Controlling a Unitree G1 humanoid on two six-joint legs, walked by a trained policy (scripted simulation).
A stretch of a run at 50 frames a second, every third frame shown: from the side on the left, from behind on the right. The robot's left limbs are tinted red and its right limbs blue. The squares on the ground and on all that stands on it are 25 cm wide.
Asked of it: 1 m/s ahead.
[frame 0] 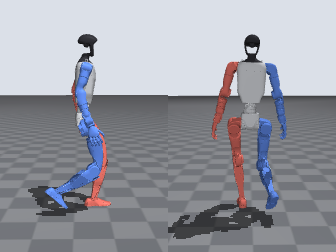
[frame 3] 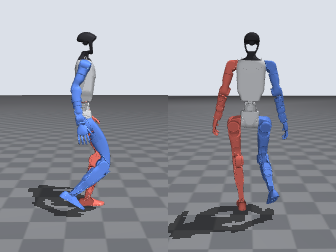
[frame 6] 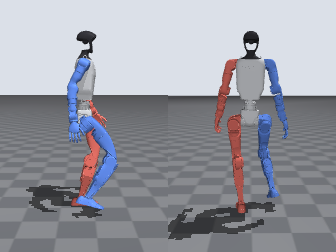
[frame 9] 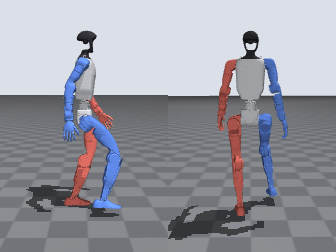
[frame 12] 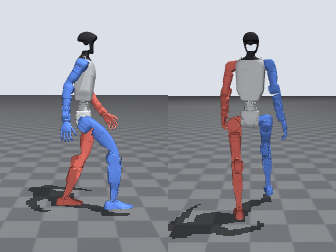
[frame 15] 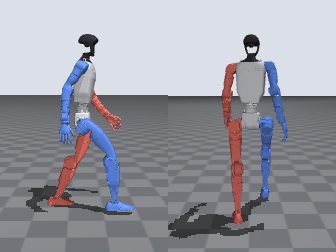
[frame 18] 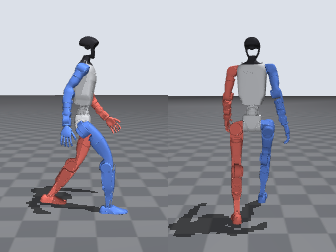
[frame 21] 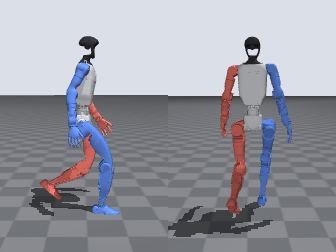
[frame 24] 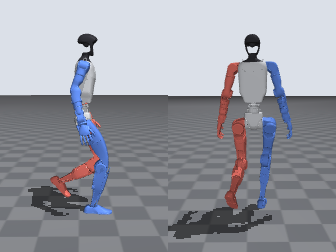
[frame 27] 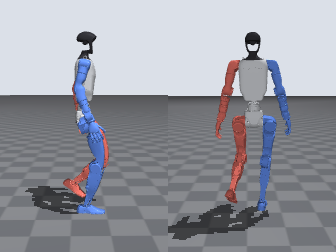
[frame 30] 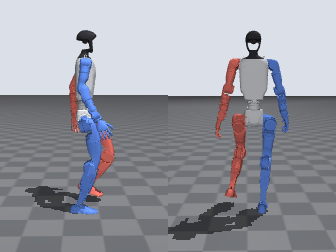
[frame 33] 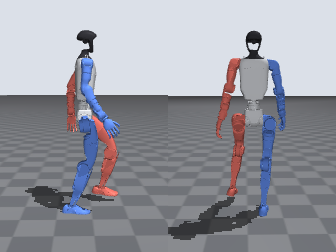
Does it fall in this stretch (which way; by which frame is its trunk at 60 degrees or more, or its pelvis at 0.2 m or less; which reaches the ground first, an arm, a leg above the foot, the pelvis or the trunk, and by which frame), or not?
no
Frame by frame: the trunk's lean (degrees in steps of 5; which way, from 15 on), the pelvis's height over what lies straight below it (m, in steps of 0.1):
0: 5, 0.8
3: 5, 0.8
6: 0, 0.8
9: 0, 0.8
12: 5, 0.8
15: 5, 0.8
18: 5, 0.7
21: 5, 0.7
24: 5, 0.8
27: 0, 0.8
30: 0, 0.8
33: 0, 0.8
